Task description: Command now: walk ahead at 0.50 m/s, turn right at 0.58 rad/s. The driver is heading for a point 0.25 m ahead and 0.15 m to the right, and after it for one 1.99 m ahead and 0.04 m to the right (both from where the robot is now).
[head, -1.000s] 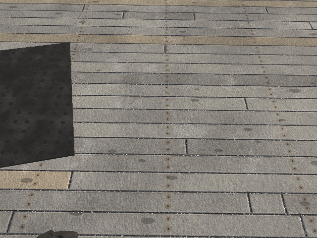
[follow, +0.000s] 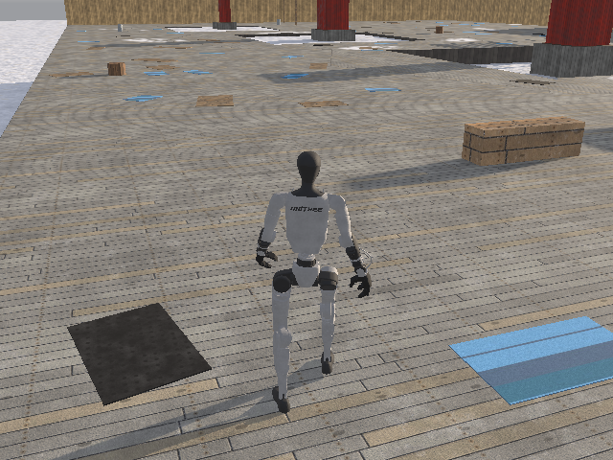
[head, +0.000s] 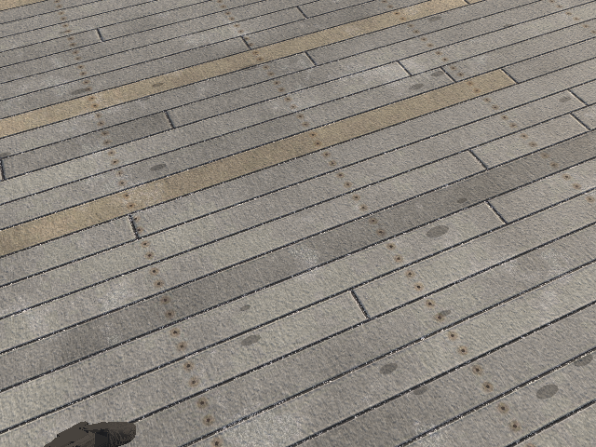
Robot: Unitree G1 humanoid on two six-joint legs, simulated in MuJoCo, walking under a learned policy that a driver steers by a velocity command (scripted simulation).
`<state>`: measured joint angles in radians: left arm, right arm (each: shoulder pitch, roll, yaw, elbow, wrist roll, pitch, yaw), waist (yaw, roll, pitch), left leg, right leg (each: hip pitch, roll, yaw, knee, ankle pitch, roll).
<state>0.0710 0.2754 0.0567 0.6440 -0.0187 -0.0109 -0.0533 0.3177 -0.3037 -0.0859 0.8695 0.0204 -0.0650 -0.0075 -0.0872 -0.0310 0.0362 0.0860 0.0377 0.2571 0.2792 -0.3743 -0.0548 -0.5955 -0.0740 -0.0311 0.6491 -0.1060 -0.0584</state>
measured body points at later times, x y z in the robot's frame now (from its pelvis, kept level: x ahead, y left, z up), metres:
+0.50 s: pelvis +0.22 -0.02 +0.00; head +0.24 -0.03 +0.45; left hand +0.41 +0.24 -0.09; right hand +0.33 -0.32 -0.09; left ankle +0.35 +0.07 -0.73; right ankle +0.15 -0.10 -0.73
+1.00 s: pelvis +0.26 -0.04 +0.01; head +0.27 -0.05 +0.46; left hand +0.44 +0.17 -0.11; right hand +0.29 -0.33 -0.12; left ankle +0.35 +0.07 -0.73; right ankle +0.19 -0.16 -0.73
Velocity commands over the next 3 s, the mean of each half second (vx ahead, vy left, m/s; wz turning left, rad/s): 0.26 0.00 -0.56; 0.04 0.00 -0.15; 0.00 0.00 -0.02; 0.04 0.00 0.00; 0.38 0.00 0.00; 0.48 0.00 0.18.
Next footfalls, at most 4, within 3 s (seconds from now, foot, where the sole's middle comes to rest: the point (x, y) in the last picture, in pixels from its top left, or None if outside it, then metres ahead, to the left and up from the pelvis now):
0.04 right None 0.19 -0.11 -0.76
0.50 left None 0.39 0.05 -0.76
0.82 right None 0.23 -0.17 -0.76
2.58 right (418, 348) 0.66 -0.30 -0.76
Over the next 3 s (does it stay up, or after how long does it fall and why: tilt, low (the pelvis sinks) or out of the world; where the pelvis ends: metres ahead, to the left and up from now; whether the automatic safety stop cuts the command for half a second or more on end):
stays up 0.74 -0.23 0.01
